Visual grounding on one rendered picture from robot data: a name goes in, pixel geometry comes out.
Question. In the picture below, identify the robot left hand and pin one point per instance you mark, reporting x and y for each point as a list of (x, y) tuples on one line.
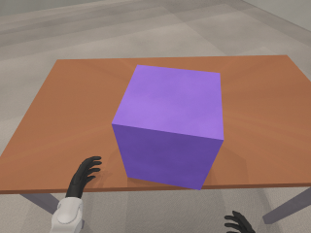
[(81, 178)]

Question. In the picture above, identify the carton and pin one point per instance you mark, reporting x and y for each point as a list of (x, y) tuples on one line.
[(169, 125)]

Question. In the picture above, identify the left robot forearm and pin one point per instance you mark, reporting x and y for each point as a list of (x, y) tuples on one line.
[(68, 218)]

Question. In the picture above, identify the robot right hand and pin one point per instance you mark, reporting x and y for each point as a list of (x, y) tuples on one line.
[(243, 225)]

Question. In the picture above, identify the table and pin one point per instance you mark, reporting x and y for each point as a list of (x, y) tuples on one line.
[(266, 106)]

